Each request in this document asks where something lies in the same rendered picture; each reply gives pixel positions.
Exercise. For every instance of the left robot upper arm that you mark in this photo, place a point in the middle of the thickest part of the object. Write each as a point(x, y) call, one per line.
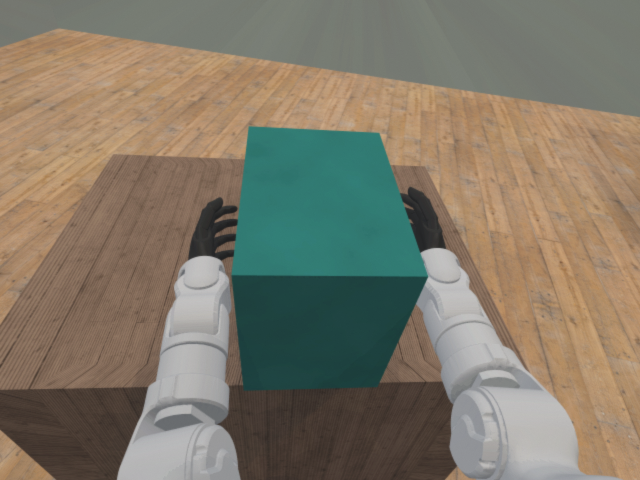
point(203, 451)

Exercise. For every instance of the robot left forearm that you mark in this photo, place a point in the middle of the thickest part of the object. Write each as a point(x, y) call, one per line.
point(190, 385)

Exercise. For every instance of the pedestal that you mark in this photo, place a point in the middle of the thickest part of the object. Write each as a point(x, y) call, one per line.
point(81, 344)

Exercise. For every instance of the robot right forearm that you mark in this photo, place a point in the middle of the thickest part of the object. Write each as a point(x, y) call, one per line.
point(463, 338)

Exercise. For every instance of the robot left hand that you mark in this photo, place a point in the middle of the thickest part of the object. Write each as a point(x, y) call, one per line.
point(203, 242)

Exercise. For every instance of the robot right hand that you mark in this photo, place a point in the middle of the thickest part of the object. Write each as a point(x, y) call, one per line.
point(425, 226)

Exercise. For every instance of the right robot upper arm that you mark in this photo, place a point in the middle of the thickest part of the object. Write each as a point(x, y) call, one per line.
point(502, 433)

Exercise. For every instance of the carton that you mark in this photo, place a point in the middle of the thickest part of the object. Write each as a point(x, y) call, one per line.
point(326, 268)

